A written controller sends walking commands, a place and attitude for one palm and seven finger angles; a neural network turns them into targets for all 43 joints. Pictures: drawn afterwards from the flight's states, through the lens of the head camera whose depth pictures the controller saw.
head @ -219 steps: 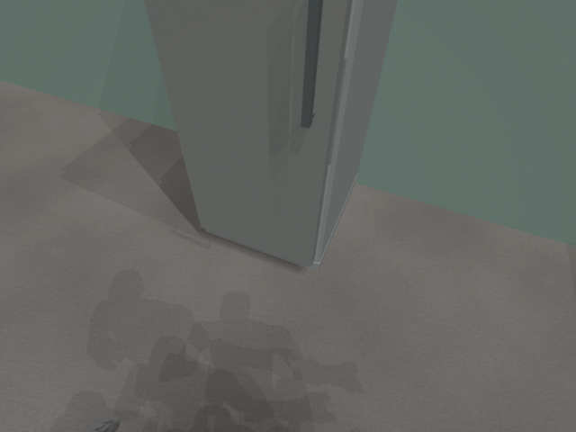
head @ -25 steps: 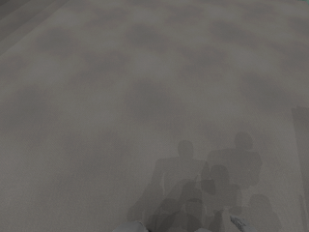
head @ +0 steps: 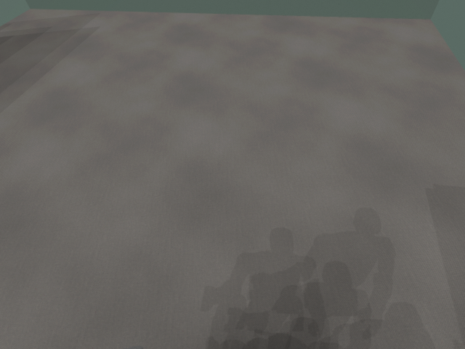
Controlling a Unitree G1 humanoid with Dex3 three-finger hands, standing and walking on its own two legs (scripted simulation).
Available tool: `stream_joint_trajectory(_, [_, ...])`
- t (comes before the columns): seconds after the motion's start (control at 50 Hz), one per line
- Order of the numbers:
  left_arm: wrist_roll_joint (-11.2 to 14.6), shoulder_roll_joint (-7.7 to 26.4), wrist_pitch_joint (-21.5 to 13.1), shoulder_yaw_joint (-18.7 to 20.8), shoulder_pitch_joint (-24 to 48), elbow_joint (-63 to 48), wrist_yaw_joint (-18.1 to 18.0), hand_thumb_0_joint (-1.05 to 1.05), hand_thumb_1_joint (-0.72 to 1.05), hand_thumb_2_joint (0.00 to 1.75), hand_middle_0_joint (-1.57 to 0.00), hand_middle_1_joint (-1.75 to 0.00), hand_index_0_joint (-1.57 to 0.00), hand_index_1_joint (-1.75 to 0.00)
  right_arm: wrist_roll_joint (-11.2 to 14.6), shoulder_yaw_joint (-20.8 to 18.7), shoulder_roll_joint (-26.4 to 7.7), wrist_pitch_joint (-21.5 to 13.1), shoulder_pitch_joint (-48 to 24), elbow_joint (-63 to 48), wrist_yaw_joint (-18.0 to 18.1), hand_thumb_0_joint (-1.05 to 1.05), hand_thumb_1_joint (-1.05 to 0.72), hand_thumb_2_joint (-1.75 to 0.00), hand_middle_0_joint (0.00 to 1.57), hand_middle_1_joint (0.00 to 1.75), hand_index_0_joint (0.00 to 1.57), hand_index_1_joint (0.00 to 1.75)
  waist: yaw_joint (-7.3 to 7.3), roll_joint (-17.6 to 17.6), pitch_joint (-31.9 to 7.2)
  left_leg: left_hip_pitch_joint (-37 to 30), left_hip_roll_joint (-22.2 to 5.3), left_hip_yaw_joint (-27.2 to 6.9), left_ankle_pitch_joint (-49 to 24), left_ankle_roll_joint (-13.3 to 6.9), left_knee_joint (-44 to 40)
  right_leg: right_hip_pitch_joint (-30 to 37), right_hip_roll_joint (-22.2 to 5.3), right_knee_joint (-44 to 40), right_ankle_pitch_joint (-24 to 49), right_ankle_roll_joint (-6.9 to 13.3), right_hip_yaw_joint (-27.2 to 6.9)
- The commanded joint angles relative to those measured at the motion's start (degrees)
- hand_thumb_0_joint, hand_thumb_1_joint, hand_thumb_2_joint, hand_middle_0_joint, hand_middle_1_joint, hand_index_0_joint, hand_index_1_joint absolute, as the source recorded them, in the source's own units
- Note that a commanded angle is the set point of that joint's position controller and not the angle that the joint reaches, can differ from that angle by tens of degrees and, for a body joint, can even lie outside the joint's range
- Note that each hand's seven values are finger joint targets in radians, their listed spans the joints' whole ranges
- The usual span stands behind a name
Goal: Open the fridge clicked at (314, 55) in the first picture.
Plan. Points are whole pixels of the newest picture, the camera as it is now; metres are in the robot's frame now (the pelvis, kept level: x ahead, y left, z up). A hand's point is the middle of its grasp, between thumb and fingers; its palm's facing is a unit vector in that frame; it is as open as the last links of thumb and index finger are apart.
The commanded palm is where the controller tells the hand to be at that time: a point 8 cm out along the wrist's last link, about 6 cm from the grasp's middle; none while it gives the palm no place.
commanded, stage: turn to face it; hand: right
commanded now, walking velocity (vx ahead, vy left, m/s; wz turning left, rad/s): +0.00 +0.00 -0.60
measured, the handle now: out of the picture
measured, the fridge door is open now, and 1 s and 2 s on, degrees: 0 0 0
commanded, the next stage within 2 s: none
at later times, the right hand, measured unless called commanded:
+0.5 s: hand out of the picture +0.07 -0.17 -0.14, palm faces +0.30 +0.91 -0.28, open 7.4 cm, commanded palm none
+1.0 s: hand out of the picture -0.09 -0.22 -0.17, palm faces +0.61 +0.75 -0.26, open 7.4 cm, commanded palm none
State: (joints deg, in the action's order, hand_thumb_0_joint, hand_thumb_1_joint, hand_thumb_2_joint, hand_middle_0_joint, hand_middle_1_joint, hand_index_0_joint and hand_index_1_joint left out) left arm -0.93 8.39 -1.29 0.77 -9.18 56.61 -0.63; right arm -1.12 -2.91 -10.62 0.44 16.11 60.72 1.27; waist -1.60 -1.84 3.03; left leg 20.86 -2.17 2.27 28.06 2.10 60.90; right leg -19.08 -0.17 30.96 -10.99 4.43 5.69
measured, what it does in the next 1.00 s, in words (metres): steps on the spot, turning right: left foot, then right foot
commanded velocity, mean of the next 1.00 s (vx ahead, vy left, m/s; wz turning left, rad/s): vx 0.00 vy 0.00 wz -0.60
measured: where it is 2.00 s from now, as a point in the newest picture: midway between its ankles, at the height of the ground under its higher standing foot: outside the picture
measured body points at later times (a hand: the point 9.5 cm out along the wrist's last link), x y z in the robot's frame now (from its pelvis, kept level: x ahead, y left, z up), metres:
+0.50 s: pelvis +0.02 +0.05 +0.00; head +0.04 +0.07 +0.45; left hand +0.12 +0.30 -0.15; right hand +0.06 -0.22 -0.12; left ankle +0.03 +0.17 -0.73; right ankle +0.01 -0.07 -0.67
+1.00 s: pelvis -0.01 +0.00 +0.00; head +0.02 -0.05 +0.45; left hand +0.25 +0.15 -0.11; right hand -0.13 -0.25 -0.15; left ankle +0.07 +0.15 -0.66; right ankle -0.05 -0.07 -0.73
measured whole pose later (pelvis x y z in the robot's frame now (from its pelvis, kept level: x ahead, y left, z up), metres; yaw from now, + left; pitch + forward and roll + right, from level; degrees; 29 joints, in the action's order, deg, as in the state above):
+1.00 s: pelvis -0.01 +0.00 +0.00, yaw -36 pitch +0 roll +2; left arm -1.1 13.8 1.1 2.8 -6.8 49.9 0.4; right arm -1.2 -5.0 -16.5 3.8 11.9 52.4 0.7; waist -0.9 -2.1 5.9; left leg 27.9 -6.2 2.4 25.0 5.5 63.2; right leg -16.6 0.7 31.9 -15.6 3.0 1.2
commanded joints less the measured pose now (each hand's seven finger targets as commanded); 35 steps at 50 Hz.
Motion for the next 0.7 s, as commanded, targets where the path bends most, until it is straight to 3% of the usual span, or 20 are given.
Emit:
stream_joint_trajectory(0.0, [-0.08,10.68,0.40,3.53,-3.43,-3.02,-0.38,0.00,0.90,0.90,-0.20,-0.30,-0.20,-0.30,-0.09,-1.64,-3.68,0.05,1.98,-4.34,-0.07,0.00,-0.90,-0.90,0.20,0.30,0.20,0.30,1.21,6.86,-5.51,4.41,-2.34,-1.33,-5.39,1.39,0.51,4.18,-13.70,-16.10,9.51,4.92,-17.70])
stream_joint_trajectory(0.04, [-0.17,11.12,0.71,3.89,-3.88,-3.46,-0.25,0.00,0.90,0.90,-0.20,-0.30,-0.20,-0.30,-0.19,-2.04,-3.65,0.51,0.81,-5.50,-0.01,0.00,-0.90,-0.90,0.20,0.30,0.20,0.30,1.59,7.76,-5.50,5.57,-2.36,-1.59,-6.63,1.79,-0.69,3.50,-13.26,-16.77,4.48,5.02,-19.20])
stream_joint_trajectory(0.1, [-0.31,11.99,1.12,4.75,-5.30,-3.76,-0.16,0.00,0.90,0.90,-0.20,-0.30,-0.20,-0.30,-0.13,-2.43,-3.67,0.62,-2.32,-7.68,0.00,0.00,-0.90,-0.90,0.20,0.30,0.20,0.30,2.57,7.75,-6.08,7.05,-1.90,-1.80,-5.94,2.15,-4.35,5.35,-13.11,-16.01,2.67,5.71,-22.46])
stream_joint_trajectory(0.2, [-0.61,13.27,1.71,5.86,-7.23,-4.02,-0.20,0.00,0.90,0.90,-0.20,-0.30,-0.20,-0.30,0.19,-2.43,-3.88,0.56,-6.77,-10.78,0.12,0.00,-0.90,-0.90,0.20,0.30,0.20,0.30,3.82,8.97,-6.82,5.82,0.07,-2.47,-3.18,1.94,-11.52,7.25,-12.39,-13.24,7.27,6.48,-27.74])
stream_joint_trajectory(0.22, [-0.68,13.73,1.82,5.96,-7.15,-4.19,-0.22,0.00,0.90,0.90,-0.20,-0.30,-0.20,-0.30,0.41,-2.35,-3.72,0.50,-6.57,-11.23,0.17,0.00,-0.90,-0.90,0.20,0.30,0.20,0.30,3.61,10.34,-7.85,4.40,0.59,-2.67,-2.67,1.80,-13.91,7.63,-12.18,-12.42,9.81,6.51,-28.44])
stream_joint_trajectory(0.28, [-0.68,14.21,2.43,6.51,-5.59,-5.28,-0.01,0.00,0.90,0.90,-0.20,-0.30,-0.20,-0.30,0.83,-2.47,-4.42,0.57,-4.18,-11.48,0.48,0.00,-0.90,-0.90,0.20,0.30,0.20,0.30,2.46,11.75,-8.26,-2.58,2.19,-2.41,-4.38,0.99,-21.02,4.02,-10.40,-11.74,8.58,5.25,-29.96])
stream_joint_trajectory(0.32, [-0.39,13.70,2.78,6.73,-3.80,-6.46,0.33,0.00,0.90,0.90,-0.20,-0.30,-0.20,-0.30,0.90,-2.78,-5.57,0.24,-0.61,-11.10,0.66,0.00,-0.90,-0.90,0.20,0.30,0.20,0.30,0.55,10.38,-8.26,-12.17,1.99,-1.40,-11.07,0.30,-33.79,-1.65,-7.30,-9.57,4.92,2.08,-28.22])
stream_joint_trajectory(0.34, [-0.01,11.80,2.94,6.65,-3.59,-6.95,0.67,0.00,0.90,0.90,-0.20,-0.30,-0.20,-0.30,0.62,-3.25,-7.90,-0.02,1.09,-10.97,0.95,0.00,-0.90,-0.90,0.20,0.30,0.20,0.30,-0.36,5.48,-8.08,-19.56,-2.53,-5.06,-12.13,-1.43,-41.42,-8.65,-4.24,-5.34,-1.70,-1.07,-25.40])
stream_joint_trajectory(0.36, [0.41,7.90,2.94,6.11,-4.69,-8.31,0.87,0.00,0.90,0.90,-0.20,-0.30,-0.20,-0.30,-0.30,-4.18,-13.11,-0.45,1.10,-11.75,1.39,0.00,-0.90,-0.90,0.20,0.30,0.20,0.30,-0.47,-9.76,-7.23,-24.80,-17.94,-20.20,-5.59,-6.59,-48.85,-19.83,2.94,8.15,-13.96,-5.65,-14.51])
stream_joint_trajectory(0.38, [-0.55,8.76,2.86,6.30,-4.47,-9.20,0.75,0.00,0.90,0.90,-0.20,-0.30,-0.20,-0.30,-0.23,-3.58,-15.15,0.07,-2.64,-13.57,1.27,0.00,-0.90,-0.90,0.20,0.30,0.20,0.30,0.29,-13.11,-4.65,-16.23,-26.68,-23.13,-8.41,-10.88,-49.65,-20.76,4.22,21.29,-20.29,-6.91,-8.57])
stream_joint_trajectory(0.4, [-0.84,10.36,3.69,6.64,-3.22,-8.95,0.87,0.00,0.90,0.90,-0.20,-0.30,-0.20,-0.30,0.14,-3.82,-13.13,-0.24,-5.20,-14.38,1.53,0.00,-0.90,-0.90,0.20,0.30,0.20,0.30,1.11,-12.36,-3.57,-9.78,-25.15,-21.33,-9.89,-10.65,-49.59,-17.79,1.69,28.92,-19.29,-6.57,-9.83])
stream_joint_trajectory(0.42, [-0.83,10.02,4.19,6.65,-2.93,-7.85,1.32,0.00,0.90,0.90,-0.20,-0.30,-0.20,-0.30,0.15,-2.95,-11.39,-0.38,-7.99,-14.75,1.28,0.00,-0.90,-0.90,0.20,0.30,0.20,0.30,2.71,-9.03,0.22,-5.82,-20.94,-15.96,-13.05,-9.42,-48.38,-16.98,0.11,34.35,-15.55,-6.80,-9.25])
stream_joint_trajectory(0.44, [-0.82,9.43,4.34,6.36,-4.02,-6.94,1.76,0.00,0.90,0.90,-0.20,-0.30,-0.20,-0.30,0.06,-2.19,-9.40,-0.66,-9.82,-14.86,1.00,0.00,-0.90,-0.90,0.20,0.30,0.20,0.30,4.05,-6.91,2.23,-5.82,-17.46,-9.13,-19.53,-8.13,-45.77,-17.26,-0.83,37.09,-11.99,-7.40,-7.89])
stream_joint_trajectory(0.46, [-0.65,9.12,4.31,6.06,-5.16,-6.62,1.98,0.00,0.90,0.90,-0.20,-0.30,-0.20,-0.30,0.04,-1.83,-8.68,-1.04,-9.64,-14.92,0.87,0.00,-0.90,-0.90,0.20,0.30,0.20,0.30,4.35,-7.15,1.32,-8.49,-15.89,-4.86,-26.80,-7.66,-43.57,-17.58,-1.10,38.01,-10.24,-8.09,-6.56])
stream_joint_trajectory(0.48, [-0.53,9.04,4.33,5.90,-4.77,-6.77,2.05,0.00,0.90,0.90,-0.20,-0.30,-0.20,-0.30,-0.03,-1.81,-8.78,-1.23,-8.20,-14.65,0.89,0.00,-0.90,-0.90,0.20,0.30,0.20,0.30,3.65,-7.93,0.30,-10.75,-15.85,-2.89,-31.82,-7.74,-42.16,-17.36,-1.47,37.81,-10.04,-8.64,-5.71])
stream_joint_trajectory(0.52, [-0.39,8.69,4.45,5.58,-1.83,-7.56,2.20,0.00,0.90,0.90,-0.20,-0.30,-0.20,-0.30,-0.24,-1.92,-9.55,-1.27,-4.69,-13.67,0.90,0.00,-0.90,-0.90,0.20,0.30,0.20,0.30,2.01,-8.10,-0.47,-13.68,-16.19,-1.21,-38.70,-7.78,-40.49,-16.45,-1.84,34.26,-10.96,-9.26,-4.33])
stream_joint_trajectory(0.58, [-0.30,8.67,4.67,5.01,2.45,-8.85,2.33,0.00,0.90,0.90,-0.20,-0.30,-0.20,-0.30,-0.46,-2.20,-11.56,-0.86,-1.28,-12.59,0.69,0.00,-0.90,-0.90,0.20,0.30,0.20,0.30,0.19,-9.45,-1.00,-15.51,-16.93,0.61,-41.27,-8.06,-39.15,-14.09,-1.92,27.76,-12.58,-9.37,-2.16])
stream_joint_trajectory(0.68, [0.12,9.10,4.03,4.12,5.36,-10.32,2.55,0.00,0.90,0.90,-0.20,-0.30,-0.20,-0.30,-0.70,-3.05,-14.60,-0.17,0.00,-12.10,0.42,0.00,-0.90,-0.90,0.20,0.30,0.20,0.30,-1.07,-13.36,-3.25,-17.27,-18.28,3.42,-44.95,-7.42,-35.19,-6.43,-0.97,13.63,-13.54,-7.85,1.51])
